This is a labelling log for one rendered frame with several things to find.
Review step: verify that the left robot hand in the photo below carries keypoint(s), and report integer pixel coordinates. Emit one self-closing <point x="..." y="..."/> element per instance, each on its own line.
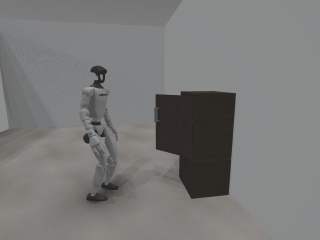
<point x="114" y="131"/>

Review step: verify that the right robot foot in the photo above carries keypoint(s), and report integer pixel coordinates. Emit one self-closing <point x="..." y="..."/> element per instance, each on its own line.
<point x="97" y="197"/>

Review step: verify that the cupboard door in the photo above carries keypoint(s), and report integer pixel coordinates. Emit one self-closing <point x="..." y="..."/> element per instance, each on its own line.
<point x="174" y="128"/>

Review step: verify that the left robot forearm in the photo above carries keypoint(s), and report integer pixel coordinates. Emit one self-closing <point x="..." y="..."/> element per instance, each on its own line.
<point x="107" y="119"/>

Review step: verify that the right robot shin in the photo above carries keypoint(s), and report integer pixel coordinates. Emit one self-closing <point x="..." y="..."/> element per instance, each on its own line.
<point x="98" y="177"/>

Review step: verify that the robot right upper arm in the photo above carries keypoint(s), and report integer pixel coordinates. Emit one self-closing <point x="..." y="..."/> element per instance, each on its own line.
<point x="87" y="93"/>

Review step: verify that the right robot hand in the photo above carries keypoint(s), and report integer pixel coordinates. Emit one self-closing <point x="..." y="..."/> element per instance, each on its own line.
<point x="94" y="141"/>

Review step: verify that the right robot forearm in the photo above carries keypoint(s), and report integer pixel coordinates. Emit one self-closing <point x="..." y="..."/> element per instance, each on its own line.
<point x="87" y="123"/>

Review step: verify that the robot left upper arm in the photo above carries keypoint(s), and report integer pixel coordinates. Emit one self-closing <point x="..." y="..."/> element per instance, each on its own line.
<point x="108" y="91"/>

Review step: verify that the handle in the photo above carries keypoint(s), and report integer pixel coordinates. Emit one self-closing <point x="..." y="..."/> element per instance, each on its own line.
<point x="156" y="114"/>

